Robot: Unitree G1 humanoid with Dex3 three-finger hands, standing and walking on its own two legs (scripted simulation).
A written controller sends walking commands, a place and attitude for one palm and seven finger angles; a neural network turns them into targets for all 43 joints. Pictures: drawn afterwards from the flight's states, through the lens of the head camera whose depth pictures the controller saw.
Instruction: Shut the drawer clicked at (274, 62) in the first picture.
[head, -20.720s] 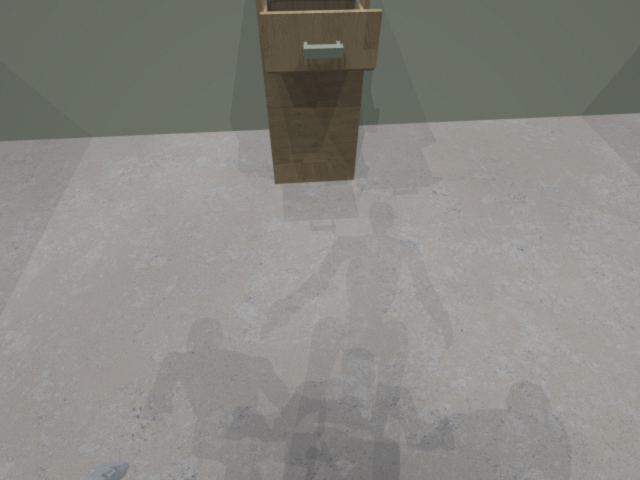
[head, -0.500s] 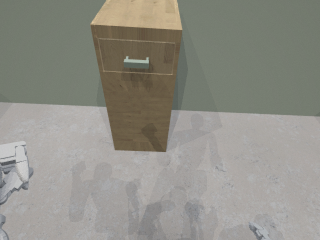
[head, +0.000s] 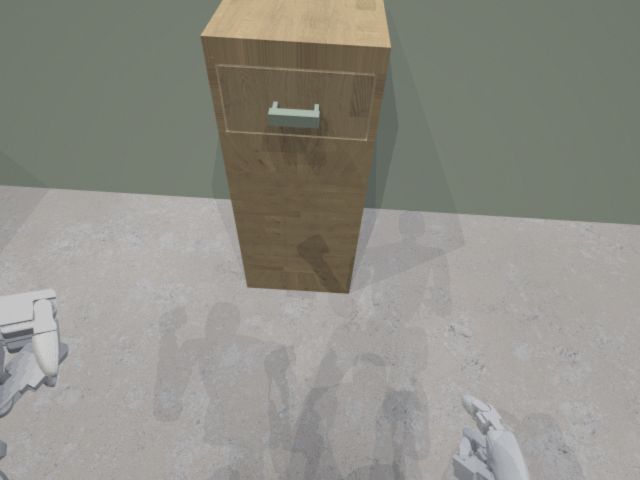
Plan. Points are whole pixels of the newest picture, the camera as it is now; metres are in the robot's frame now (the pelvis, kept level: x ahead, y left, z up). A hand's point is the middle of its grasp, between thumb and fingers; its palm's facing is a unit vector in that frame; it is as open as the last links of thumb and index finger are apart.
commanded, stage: stop stepping back and stand still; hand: left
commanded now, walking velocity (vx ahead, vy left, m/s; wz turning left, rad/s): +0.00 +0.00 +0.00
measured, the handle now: (295, 112) +0.84 +0.12 +0.00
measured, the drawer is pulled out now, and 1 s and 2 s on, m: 0.00 0.00 0.00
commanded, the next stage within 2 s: let the arm hang, fingers relaxed in 0.14 s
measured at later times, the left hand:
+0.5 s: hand out of the picture +0.08 +0.19 -0.16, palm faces -0.01 -0.98 -0.20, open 3.1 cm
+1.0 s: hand out of the picture -0.07 +0.17 -0.17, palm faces +0.07 -0.98 -0.18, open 6.9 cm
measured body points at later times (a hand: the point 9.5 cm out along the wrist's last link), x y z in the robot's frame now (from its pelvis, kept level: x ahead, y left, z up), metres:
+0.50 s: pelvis -0.01 +0.01 -0.01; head +0.01 +0.02 +0.44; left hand +0.08 +0.25 -0.14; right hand +0.09 -0.24 -0.13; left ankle +0.02 +0.11 -0.74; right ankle -0.01 -0.11 -0.74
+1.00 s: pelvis -0.01 +0.01 +0.00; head +0.00 +0.01 +0.45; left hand -0.07 +0.22 -0.16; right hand -0.04 -0.18 -0.17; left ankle +0.02 +0.11 -0.74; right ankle -0.01 -0.11 -0.74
